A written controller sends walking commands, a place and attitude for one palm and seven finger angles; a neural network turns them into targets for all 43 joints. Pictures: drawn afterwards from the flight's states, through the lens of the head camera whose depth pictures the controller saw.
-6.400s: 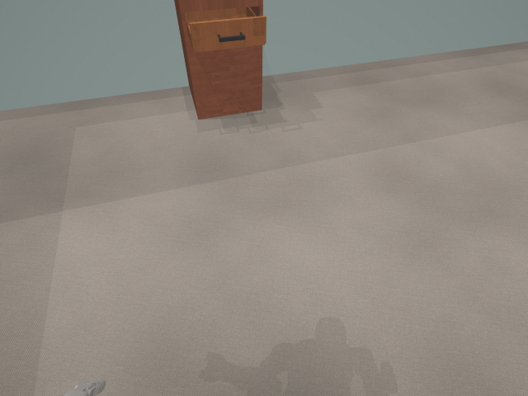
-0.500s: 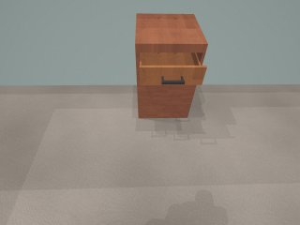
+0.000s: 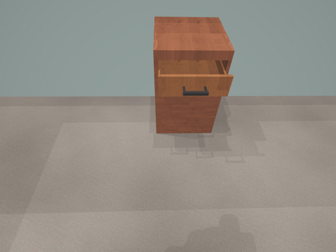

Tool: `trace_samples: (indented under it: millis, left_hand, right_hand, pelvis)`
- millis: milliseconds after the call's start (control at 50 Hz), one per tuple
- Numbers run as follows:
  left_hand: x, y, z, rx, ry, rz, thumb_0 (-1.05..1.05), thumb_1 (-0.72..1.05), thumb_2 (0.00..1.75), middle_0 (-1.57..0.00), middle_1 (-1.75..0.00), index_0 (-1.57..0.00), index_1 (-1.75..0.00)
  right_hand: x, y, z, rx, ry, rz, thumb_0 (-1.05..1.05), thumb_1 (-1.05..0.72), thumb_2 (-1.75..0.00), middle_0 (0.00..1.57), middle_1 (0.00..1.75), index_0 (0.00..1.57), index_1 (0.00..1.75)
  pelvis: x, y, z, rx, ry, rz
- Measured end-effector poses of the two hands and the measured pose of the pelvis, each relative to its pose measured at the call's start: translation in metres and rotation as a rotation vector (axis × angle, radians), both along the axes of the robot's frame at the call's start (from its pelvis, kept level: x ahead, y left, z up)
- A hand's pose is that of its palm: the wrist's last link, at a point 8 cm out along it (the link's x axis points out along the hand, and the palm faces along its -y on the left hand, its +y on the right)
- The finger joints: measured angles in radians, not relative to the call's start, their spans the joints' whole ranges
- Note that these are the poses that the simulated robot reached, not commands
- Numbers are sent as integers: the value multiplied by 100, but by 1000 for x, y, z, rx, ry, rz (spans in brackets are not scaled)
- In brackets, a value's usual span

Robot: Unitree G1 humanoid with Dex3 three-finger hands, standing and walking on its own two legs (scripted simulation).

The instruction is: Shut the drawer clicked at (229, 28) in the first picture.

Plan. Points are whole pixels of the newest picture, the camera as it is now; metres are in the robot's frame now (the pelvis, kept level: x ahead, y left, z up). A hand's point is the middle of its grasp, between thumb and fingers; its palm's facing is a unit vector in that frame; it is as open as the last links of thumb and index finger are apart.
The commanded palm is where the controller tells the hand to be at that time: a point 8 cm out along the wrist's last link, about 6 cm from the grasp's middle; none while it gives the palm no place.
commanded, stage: look at it before walking up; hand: left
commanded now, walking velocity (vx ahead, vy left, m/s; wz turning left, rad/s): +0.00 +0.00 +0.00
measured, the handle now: (195, 90) +0.90 -0.09 -0.20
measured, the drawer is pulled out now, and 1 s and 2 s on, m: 0.15 0.15 0.15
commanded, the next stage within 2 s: walk to a spot facing it in 0.04 s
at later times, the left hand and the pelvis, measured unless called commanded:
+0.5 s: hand out of the picture +0.04 +0.18 -0.18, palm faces -0.09 -0.96 -0.28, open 7.4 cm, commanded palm none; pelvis -0.02 -0.02 -0.02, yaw -10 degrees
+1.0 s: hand out of the picture +0.09 +0.15 -0.17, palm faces -0.33 -0.90 -0.27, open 7.4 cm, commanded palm none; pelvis -0.04 -0.03 -0.01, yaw -25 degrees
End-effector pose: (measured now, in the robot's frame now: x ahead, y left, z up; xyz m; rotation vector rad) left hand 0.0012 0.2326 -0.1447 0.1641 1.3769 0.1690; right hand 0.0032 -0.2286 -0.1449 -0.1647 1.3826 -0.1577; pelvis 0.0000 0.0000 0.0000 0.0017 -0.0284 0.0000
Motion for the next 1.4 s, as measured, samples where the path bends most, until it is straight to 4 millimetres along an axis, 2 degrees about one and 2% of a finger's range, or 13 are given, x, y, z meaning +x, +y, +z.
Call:
trace_samples:
  millis: [240, 360, 460, 560, 740, 900, 1000, 1080, 1140, 1200, 1320, 1400]
  left_hand:
    - [12, 13, 4, 30, -19, -19, 1, 90, 90, -20, -30, -20, -30]
    - [15, 11, -2, 30, 13, -60, 1, 90, 90, -20, -30, -20, -30]
    - [28, -1, -2, 53, 12, -104, 1, 90, 90, -20, -30, -20, -30]
    - [42, -24, -3, 81, -54, -155, 1, 90, 90, -20, -30, -20, -30]
    - [52, -55, 13, 57, -46, -243, 1, 90, 90, -20, -30, -20, -30]
    - [79, -54, 16, 46, -91, -335, 1, 90, 90, -21, -30, -21, -30]
    - [97, -41, 14, 45, -107, -399, 1, 90, 90, -21, -30, -21, -30]
    - [114, -26, 9, 42, -114, -452, 1, 90, 90, -21, -30, -21, -30]
    - [130, -14, 0, 30, -124, -490, 1, 90, 90, -20, -30, -21, -30]
    - [146, -9, -3, 14, -132, -531, 1, 90, 90, -20, -30, -20, -30]
    - [168, -15, 4, -21, -146, -620, 1, 90, 90, -20, -30, -20, -30]
    - [179, -38, 5, -44, -121, -707, 1, 91, 90, -20, -30, -20, -30]
  right_hand:
    - [16, -15, 4, -36, -46, 8, 0, -91, -89, 20, 30, 20, 30]
    - [10, -15, -5, -28, -78, -59, 0, -91, -89, 20, 30, 20, 30]
    - [-5, -26, -20, 2, -86, -120, 0, -91, -89, 20, 30, 20, 30]
    - [-16, -51, -40, 28, -72, -167, 0, -91, -89, 20, 30, 20, 30]
    - [-3, -90, -10, -26, -175, -223, 1, -91, -89, 20, 30, 20, 30]
    - [-5, -102, 7, -86, -244, -274, 0, -91, -89, 20, 30, 20, 30]
    - [-16, -93, 15, -115, -264, -311, 0, -91, -89, 20, 30, 20, 30]
    - [-29, -76, 21, -140, -275, -352, 1, -91, -89, 20, 30, 20, 30]
    - [-47, -57, 23, -169, -279, -387, 0, -91, -89, 20, 30, 20, 30]
    - [-74, -35, 27, -180, -240, -417, 0, -91, -89, 20, 30, 20, 30]
    - [-129, 4, 33, -166, -148, -517, 1, -91, -89, 20, 30, 20, 30]
    - [-165, 26, 33, -152, -122, -619, 1, -91, -89, 20, 30, 20, 30]
  pelvis:
    - [-3, 0, 0, 1, 3, -20]
    - [-12, -3, -8, 18, 12, -89]
    - [-20, -16, -16, 36, 5, -147]
    - [-24, -39, -29, 34, 11, -191]
    - [-35, -53, -9, 46, 33, -289]
    - [-40, -47, -6, 40, 37, -375]
    - [-42, -32, -7, 33, 41, -432]
    - [-43, -14, -8, 23, 46, -478]
    - [-42, 2, -13, 7, 53, -510]
    - [-44, 14, -11, 1, 35, -542]
    - [-43, 24, -3, -28, 26, -628]
    - [-41, 21, 0, -34, 28, -696]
